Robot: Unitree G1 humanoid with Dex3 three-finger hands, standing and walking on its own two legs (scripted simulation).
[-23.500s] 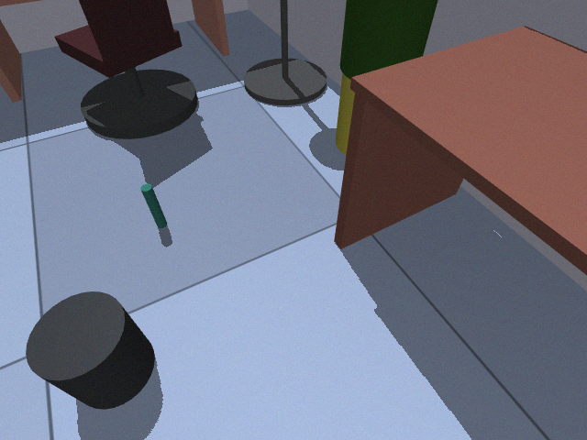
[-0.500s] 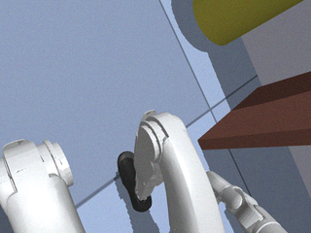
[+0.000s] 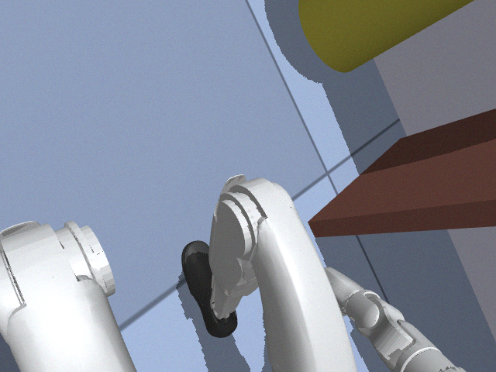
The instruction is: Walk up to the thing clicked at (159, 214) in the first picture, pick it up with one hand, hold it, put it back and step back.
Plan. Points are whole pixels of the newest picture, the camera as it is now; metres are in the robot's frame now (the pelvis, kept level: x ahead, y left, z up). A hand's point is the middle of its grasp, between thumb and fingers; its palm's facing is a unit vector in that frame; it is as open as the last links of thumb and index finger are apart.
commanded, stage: open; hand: left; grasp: from the side
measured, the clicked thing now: out of the picture +0.44 +0.31 -0.17
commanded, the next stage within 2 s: withdraw in 0.16 s
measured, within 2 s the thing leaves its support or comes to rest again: neither
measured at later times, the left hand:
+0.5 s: hand out of the picture +0.45 +0.32 -0.14, palm faces +0.40 -0.91 +0.00, open 16.3 cm
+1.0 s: hand out of the picture +0.37 +0.41 -0.02, palm faces +0.39 -0.85 -0.34, open 17.4 cm
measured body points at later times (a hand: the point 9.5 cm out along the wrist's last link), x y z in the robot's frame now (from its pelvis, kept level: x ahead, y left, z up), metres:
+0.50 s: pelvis +0.00 +0.00 +0.00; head +0.24 +0.19 +0.33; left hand +0.42 +0.37 -0.14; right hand +0.16 -0.24 -0.04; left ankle +0.08 +0.13 -0.26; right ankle +0.14 -0.12 -0.26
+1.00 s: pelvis +0.00 -0.01 +0.06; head +0.19 +0.12 +0.45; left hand +0.34 +0.46 +0.01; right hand +0.19 -0.24 -0.03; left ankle +0.08 +0.13 -0.26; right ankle +0.14 -0.12 -0.26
